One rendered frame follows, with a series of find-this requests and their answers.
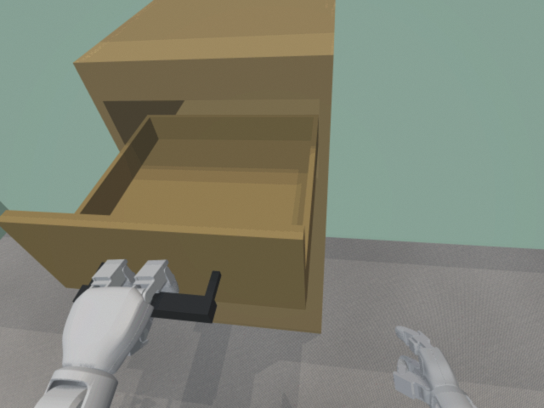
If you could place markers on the robot left forearm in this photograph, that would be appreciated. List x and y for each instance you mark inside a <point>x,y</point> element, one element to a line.
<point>79,387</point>

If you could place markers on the robot right hand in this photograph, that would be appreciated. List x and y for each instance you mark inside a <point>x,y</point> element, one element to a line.
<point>417,379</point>

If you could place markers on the cabinet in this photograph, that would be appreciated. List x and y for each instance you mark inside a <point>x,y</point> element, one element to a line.
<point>225,57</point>

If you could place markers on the drawer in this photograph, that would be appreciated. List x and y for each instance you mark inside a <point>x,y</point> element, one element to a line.
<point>228,193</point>

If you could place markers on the robot left hand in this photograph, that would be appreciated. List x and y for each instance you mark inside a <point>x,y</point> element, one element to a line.
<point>112,318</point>

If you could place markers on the robot right forearm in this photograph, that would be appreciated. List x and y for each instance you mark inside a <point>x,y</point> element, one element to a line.
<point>448,396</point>

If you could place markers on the handle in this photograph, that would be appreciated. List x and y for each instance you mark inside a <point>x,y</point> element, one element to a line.
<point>177,306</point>

